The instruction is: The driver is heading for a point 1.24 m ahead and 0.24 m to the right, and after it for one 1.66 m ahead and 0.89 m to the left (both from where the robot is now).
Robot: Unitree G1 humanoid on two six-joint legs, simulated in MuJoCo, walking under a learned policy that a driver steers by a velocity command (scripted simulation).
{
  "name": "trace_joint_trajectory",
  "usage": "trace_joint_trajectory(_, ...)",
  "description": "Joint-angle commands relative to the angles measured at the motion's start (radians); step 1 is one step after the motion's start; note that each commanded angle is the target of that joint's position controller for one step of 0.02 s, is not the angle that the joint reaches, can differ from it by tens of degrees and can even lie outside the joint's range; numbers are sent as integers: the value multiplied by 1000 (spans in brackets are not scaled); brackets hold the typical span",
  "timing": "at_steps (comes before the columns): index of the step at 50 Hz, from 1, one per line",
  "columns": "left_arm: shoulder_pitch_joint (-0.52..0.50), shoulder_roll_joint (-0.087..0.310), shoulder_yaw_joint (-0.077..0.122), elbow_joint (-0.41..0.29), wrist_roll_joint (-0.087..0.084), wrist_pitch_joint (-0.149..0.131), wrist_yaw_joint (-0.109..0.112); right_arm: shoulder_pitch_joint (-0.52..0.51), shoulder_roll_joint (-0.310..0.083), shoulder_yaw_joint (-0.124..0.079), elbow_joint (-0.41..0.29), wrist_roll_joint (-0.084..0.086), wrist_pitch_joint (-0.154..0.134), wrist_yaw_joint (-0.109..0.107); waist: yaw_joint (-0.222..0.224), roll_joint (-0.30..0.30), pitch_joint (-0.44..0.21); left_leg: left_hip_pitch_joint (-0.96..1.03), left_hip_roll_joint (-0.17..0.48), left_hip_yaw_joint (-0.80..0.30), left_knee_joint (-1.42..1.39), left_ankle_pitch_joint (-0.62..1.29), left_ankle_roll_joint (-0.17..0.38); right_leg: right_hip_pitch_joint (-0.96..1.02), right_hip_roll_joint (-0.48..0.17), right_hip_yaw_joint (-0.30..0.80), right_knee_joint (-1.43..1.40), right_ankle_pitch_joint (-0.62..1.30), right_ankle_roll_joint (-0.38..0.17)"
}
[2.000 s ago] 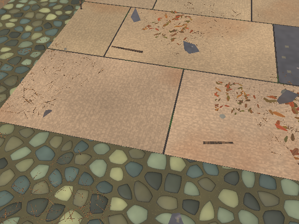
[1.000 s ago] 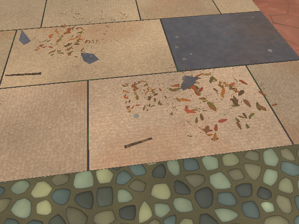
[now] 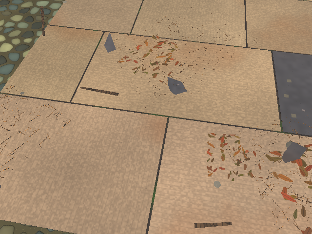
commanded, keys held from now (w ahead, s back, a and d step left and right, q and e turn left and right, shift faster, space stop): w+e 0.60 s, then w+q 0.40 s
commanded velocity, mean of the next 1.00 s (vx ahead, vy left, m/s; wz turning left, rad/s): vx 0.50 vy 0.00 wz -0.29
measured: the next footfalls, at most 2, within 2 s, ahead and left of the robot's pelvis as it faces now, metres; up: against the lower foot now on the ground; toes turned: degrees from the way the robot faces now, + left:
right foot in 0.32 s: +0.34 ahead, -0.16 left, +0.00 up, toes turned -13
left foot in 0.82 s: +0.67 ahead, -0.06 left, +0.00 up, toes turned -22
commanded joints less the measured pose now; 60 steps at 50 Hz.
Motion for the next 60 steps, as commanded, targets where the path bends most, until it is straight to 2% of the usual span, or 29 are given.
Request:
trace_joint_trajectory(1, 47, 35, 10, -47, 7, 7, 4, -62, -104, -27, -43, -6, -33, -10, 31, 106, 5, -24, 278, -127, -219, 202, 127, -55, -35, 48, -65, 136, 19)
trace_joint_trajectory(5, -78, 10, -6, -85, 12, -10, -24, -38, -144, -33, -20, -1, -22, -25, -14, 81, 29, 35, 264, -21, -222, 245, 102, -53, -16, -18, -318, 316, 7)
trace_joint_trajectory(10, -230, 4, -17, -171, 14, -12, -60, 51, -189, -47, 23, 23, 16, -34, -69, 65, 67, 232, 333, 21, -158, 331, 92, -137, 5, -92, -471, 237, -38)
trace_joint_trajectory(13, -202, 39, 1, -201, 13, -5, -74, 29, -228, -56, 19, 33, 41, -42, -18, 112, 1, 294, 342, 60, -6, 721, 59, -22, 81, -170, -494, 94, -92)
trace_joint_trajectory(15, -1, 110, 43, -165, 10, 5, -66, 1, -246, -58, 9, 42, 56, -50, 107, 126, -125, 241, 311, 90, 294, 911, 24, 260, 169, -208, -530, 56, -150)
trace_joint_trajectory(16, 172, 175, 78, -124, 10, 14, -49, -3, -224, -46, -1, 39, 51, -54, 195, 77, -212, 56, 268, 97, 562, 730, -19, 554, 161, -129, -585, 110, -195)
trace_joint_trajectory(17, 183, 299, 103, -118, 3, 13, -34, 99, -74, 0, -55, -4, 30, -40, 89, -207, -287, -421, 87, 61, 944, -197, -92, 929, -106, 388, -621, 21, -367)
trace_joint_trajectory(18, 192, 247, 82, -161, 13, -7, -41, 38, -111, 6, -72, 16, -12, -27, 126, -134, -461, -574, -6, -202, 1115, -434, -94, 1041, -223, 783, -805, -105, -469)
trace_joint_trajectory(19, 163, 180, 63, -155, 24, -22, -46, -76, -178, -12, -103, 56, -36, -17, 156, -59, -338, -666, 54, -255, 1108, -345, -68, 975, -200, 650, -846, -65, -402)
trace_joint_trajectory(20, 110, 150, 54, -156, 20, -30, -45, -102, -166, -4, -118, 56, -48, -19, 115, 4, -227, -657, 97, -246, 1021, -258, -51, 833, -158, 518, -843, 14, -363)
trace_joint_trajectory(21, 39, 118, 44, -164, 16, -32, -44, -101, -163, -5, -107, 31, -50, -26, 65, 58, -152, -603, 133, -239, 925, -209, -57, 687, -114, 411, -844, 134, -331)
trace_joint_trajectory(22, -3, 90, 34, -181, 27, -34, -39, -83, -176, -13, -101, 15, -41, -29, 30, 37, -131, -528, 157, -244, 869, -170, -64, 591, -85, 345, -861, 232, -321)
trace_joint_trajectory(23, -21, 87, 32, -192, 32, -34, -35, -69, -175, -16, -100, 9, -28, -27, 11, 25, -119, -483, 161, -242, 837, -151, -77, 533, -65, 320, -882, 277, -320)
trace_joint_trajectory(26, -5, 119, 40, -178, 23, -37, -18, -81, -133, -3, -105, -4, -1, -28, 0, 29, -85, -457, 152, -205, 696, -91, -129, 417, -32, 229, -907, 389, -318)
trace_joint_trajectory(30, 40, 143, 46, -156, 15, -23, 3, -238, -91, 18, -142, 0, 1, -24, 58, -20, -52, -391, 95, -185, 372, 173, -157, 341, 47, 149, -891, 274, -249)
trace_joint_trajectory(32, 73, 132, 40, -136, 19, -23, 4, -273, -88, 23, -138, 11, -7, -10, 89, -40, -61, -341, 83, -169, 275, 291, -152, 358, 30, 140, -895, 200, -229)
trace_joint_trajectory(37, 124, 136, 37, -84, 23, -22, -2, -314, -132, 10, -159, 23, -21, 9, 105, -64, -20, -415, 98, -178, 193, 188, -62, 560, -84, 195, -830, 244, -210)
trace_joint_trajectory(39, 104, 144, 40, -76, 25, -16, -1, -252, -153, -1, -148, 26, -22, 12, 66, -75, -31, -354, 75, -148, 170, 97, -15, 613, -90, 168, -762, 446, -186)
trace_joint_trajectory(40, 88, 137, 36, -78, 28, -12, 1, -150, -176, -16, -117, 23, -23, 9, 12, -57, -93, -221, 41, -119, 142, 111, 16, 617, -48, 118, -639, 625, -165)
trace_joint_trajectory(41, 85, 115, 24, -90, 38, -9, 6, -5, -213, -32, -86, 17, -23, 8, -52, -15, -216, 7, 97, -192, 174, 169, 65, 539, 0, 64, -433, 631, -134)
trace_joint_trajectory(42, 174, 63, 5, -115, 45, -20, 7, 108, -300, -51, -80, 6, -20, 9, -39, 186, -358, 356, 294, -572, 160, 113, 209, 224, 131, -8, -79, 301, -57)
trace_joint_trajectory(43, 195, 52, -4, -120, 40, -37, 3, 147, -270, -49, -53, 35, -12, 20, -39, 357, -378, 490, 392, -938, -18, -130, 296, -43, 219, 7, 127, -290, -13)
trace_joint_trajectory(44, 107, 121, 8, -136, 17, -52, -6, 104, -206, -30, -64, 48, -8, 18, -58, 232, -250, 421, 384, -907, -51, -288, 250, -160, 151, 66, 189, -261, -25)
trace_joint_trajectory(45, 8, 124, 6, -157, 9, -64, -13, 56, -179, -22, -82, 34, 1, 12, -62, 136, -151, 296, 344, -776, -60, -249, 215, -168, 112, 46, 164, -184, -33)
trace_joint_trajectory(46, -48, 110, 4, -172, 26, -75, -14, 24, -169, -17, -87, 22, 6, 10, -42, 66, -71, 176, 300, -684, -78, -139, 200, -160, 84, 27, 88, -133, -34)
trace_joint_trajectory(48, -39, 94, 9, -178, 56, -77, -12, -2, -148, -8, -98, 15, 9, 2, 4, 94, -69, 83, 235, -590, -102, 46, 186, -69, 49, 21, -42, -62, -18)
trace_joint_trajectory(50, -24, 72, 3, -175, 59, -69, -10, 5, -155, -10, -94, 23, 11, -9, 18, 129, -81, 45, 212, -533, -112, 161, 198, -41, 51, -2, -121, -55, 12)
trace_joint_trajectory(56, -219, 21, -18, -215, 49, -69, -10, 86, -199, -27, -55, 39, 32, -42, -43, 127, -52, -52, 145, -438, -98, 208, 148, 41, 109, -22, -494, 240, 66)
trace_joint_trajectory(60, -314, 36, -12, -235, 34, -84, -26, 148, -192, -26, -31, 46, 52, -51, -69, 134, -51, -7, 161, -509, -36, 154, 126, 106, 147, -5, -623, 284, 52)
Keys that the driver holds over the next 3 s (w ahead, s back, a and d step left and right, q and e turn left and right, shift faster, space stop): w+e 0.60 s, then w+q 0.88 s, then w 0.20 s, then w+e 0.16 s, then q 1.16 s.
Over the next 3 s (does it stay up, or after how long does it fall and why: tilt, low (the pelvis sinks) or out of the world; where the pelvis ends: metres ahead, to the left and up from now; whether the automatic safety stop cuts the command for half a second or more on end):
stays up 1.16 -0.11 0.00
